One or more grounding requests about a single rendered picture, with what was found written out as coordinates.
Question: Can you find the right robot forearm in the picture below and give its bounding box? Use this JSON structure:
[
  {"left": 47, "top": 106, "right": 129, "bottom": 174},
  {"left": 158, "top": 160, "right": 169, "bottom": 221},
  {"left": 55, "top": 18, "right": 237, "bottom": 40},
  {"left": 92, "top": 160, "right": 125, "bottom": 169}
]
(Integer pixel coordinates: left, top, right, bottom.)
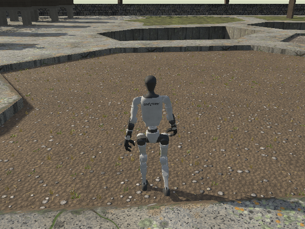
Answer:
[{"left": 169, "top": 114, "right": 177, "bottom": 130}]

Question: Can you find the left robot hand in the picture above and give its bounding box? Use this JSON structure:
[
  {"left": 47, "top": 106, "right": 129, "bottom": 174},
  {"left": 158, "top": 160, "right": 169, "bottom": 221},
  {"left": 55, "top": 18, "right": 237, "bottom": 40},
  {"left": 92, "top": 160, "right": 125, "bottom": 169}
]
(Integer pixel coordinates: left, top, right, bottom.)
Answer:
[{"left": 124, "top": 139, "right": 135, "bottom": 152}]

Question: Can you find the robot right upper arm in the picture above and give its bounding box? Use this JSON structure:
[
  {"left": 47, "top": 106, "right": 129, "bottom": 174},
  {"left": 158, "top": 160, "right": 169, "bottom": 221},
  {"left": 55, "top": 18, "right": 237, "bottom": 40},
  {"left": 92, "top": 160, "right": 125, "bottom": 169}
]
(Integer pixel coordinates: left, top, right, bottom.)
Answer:
[{"left": 161, "top": 95, "right": 174, "bottom": 121}]

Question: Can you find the robot left upper arm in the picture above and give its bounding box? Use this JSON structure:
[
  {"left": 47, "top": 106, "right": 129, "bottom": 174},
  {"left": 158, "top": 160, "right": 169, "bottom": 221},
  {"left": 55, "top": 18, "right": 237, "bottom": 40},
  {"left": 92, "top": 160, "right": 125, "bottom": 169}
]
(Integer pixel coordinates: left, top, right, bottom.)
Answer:
[{"left": 130, "top": 96, "right": 141, "bottom": 124}]

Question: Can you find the robot head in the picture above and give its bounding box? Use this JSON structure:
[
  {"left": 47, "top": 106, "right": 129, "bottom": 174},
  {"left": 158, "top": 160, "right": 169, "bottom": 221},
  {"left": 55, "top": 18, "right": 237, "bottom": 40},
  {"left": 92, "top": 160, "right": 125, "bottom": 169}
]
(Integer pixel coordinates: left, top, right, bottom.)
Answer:
[{"left": 143, "top": 75, "right": 159, "bottom": 98}]

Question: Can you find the left robot thigh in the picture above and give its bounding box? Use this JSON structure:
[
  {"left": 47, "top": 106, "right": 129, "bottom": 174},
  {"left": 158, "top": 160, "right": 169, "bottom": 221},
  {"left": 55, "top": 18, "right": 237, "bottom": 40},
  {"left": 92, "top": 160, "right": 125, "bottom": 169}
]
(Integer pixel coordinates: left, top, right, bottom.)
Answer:
[{"left": 137, "top": 133, "right": 147, "bottom": 163}]

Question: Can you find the left robot forearm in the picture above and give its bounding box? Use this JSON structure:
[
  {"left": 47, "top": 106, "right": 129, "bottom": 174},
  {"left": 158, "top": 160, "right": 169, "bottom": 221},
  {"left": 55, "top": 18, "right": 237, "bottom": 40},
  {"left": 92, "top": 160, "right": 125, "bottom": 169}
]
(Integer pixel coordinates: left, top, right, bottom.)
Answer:
[{"left": 125, "top": 117, "right": 134, "bottom": 140}]

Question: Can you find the right robot hand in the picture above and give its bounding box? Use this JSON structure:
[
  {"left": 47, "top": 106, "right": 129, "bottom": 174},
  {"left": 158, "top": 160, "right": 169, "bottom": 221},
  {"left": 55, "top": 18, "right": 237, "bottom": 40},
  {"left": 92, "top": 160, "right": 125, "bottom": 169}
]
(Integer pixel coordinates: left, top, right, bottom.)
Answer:
[{"left": 166, "top": 128, "right": 177, "bottom": 136}]

